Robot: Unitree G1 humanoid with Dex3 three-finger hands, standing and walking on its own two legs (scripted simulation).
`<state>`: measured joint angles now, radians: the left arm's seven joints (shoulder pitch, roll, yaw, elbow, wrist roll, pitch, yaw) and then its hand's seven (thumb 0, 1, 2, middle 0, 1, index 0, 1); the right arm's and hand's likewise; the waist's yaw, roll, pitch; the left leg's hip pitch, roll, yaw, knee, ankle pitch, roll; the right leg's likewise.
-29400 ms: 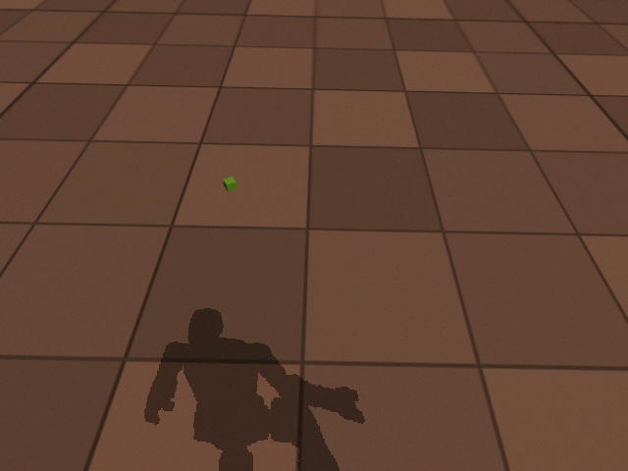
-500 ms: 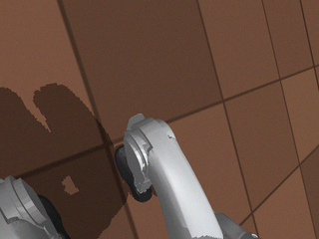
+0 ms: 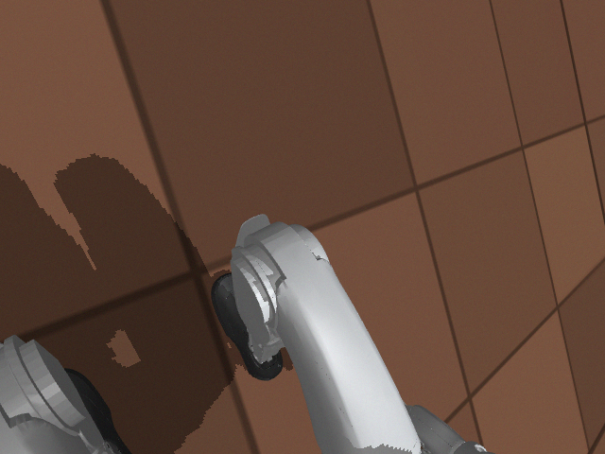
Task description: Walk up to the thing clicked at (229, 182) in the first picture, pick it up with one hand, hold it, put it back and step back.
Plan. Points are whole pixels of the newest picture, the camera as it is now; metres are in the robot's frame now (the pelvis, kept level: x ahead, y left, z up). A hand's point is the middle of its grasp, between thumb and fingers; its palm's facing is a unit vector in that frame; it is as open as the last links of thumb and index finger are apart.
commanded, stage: open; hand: left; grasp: from above
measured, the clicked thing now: out of the picture +0.49 +0.35 -0.30
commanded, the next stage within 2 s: withdraw in 0.36 s
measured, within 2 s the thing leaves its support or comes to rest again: neither
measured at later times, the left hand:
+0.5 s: hand out of the picture +0.48 +0.33 -0.25, palm faces -0.32 -0.30 -0.90, open 14.4 cm
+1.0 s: hand out of the picture +0.45 +0.37 -0.11, palm faces -0.46 -0.14 -0.88, open 14.1 cm
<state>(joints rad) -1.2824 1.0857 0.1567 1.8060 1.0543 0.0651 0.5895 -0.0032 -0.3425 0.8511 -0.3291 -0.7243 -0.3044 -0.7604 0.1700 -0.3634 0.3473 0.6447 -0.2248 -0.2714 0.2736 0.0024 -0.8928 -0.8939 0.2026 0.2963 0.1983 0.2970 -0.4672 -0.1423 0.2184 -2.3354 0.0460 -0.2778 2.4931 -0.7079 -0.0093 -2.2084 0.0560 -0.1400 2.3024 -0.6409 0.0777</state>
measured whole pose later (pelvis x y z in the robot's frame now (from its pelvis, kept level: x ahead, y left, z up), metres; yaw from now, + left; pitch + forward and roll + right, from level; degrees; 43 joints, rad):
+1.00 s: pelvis +0.00 -0.01 +0.02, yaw +5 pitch +32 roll -11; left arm -0.95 0.85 0.06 1.19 1.12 -0.04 0.07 0.00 -0.51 1.01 -0.09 -0.97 -0.09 -0.98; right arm 0.18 -0.34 0.12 0.61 -0.12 -0.03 0.20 0.00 -0.90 -0.90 0.20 0.30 0.20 0.30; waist -0.28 0.02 0.01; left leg -2.28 0.03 -0.19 2.38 -0.67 -0.01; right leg -2.17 0.01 -0.08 2.26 -0.65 0.05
